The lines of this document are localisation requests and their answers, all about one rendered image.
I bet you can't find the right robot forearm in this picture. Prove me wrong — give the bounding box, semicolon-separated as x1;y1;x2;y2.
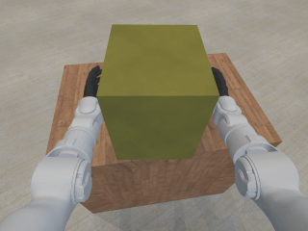
212;95;300;188

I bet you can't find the robot left hand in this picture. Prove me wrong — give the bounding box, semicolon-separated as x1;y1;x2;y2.
83;65;102;98

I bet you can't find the robot left upper arm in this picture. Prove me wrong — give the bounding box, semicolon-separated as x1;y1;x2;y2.
0;157;92;231

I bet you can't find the pedestal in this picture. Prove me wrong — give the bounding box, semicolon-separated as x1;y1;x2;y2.
45;53;282;214

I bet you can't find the carton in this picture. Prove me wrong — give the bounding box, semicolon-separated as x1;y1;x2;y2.
96;24;220;160

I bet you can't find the robot right upper arm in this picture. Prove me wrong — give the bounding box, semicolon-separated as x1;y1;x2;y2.
235;151;308;231

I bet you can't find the robot right hand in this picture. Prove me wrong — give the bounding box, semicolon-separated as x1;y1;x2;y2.
211;67;229;97

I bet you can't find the left robot forearm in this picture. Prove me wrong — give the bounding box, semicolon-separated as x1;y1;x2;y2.
30;96;103;197

